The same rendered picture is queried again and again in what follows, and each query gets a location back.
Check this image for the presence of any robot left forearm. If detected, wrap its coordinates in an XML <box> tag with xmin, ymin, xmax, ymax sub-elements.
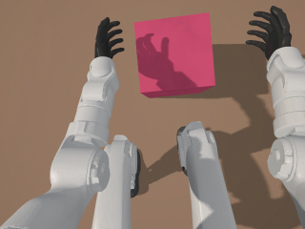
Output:
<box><xmin>50</xmin><ymin>56</ymin><xmax>120</xmax><ymax>181</ymax></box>

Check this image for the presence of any left robot thigh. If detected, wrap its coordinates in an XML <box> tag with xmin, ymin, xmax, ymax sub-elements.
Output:
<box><xmin>91</xmin><ymin>140</ymin><xmax>137</xmax><ymax>229</ymax></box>

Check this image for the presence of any robot right upper arm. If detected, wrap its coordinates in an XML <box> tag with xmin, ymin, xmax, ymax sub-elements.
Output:
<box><xmin>267</xmin><ymin>135</ymin><xmax>305</xmax><ymax>229</ymax></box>

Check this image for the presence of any robot left upper arm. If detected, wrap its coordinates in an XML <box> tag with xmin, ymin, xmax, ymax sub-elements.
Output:
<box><xmin>0</xmin><ymin>146</ymin><xmax>111</xmax><ymax>229</ymax></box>

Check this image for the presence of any right robot hand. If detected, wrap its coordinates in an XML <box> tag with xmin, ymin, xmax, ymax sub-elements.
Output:
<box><xmin>245</xmin><ymin>6</ymin><xmax>292</xmax><ymax>61</ymax></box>

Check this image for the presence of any left robot hand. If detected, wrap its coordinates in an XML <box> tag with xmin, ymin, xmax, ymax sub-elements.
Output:
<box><xmin>94</xmin><ymin>17</ymin><xmax>125</xmax><ymax>59</ymax></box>

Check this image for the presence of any robot right forearm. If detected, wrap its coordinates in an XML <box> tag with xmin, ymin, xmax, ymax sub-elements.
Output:
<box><xmin>266</xmin><ymin>46</ymin><xmax>305</xmax><ymax>138</ymax></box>

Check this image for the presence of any carton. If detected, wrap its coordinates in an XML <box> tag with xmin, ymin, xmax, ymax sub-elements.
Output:
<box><xmin>134</xmin><ymin>12</ymin><xmax>215</xmax><ymax>98</ymax></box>

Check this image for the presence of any left robot shin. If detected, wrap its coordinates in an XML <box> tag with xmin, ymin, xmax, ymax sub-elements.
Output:
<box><xmin>104</xmin><ymin>135</ymin><xmax>135</xmax><ymax>189</ymax></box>

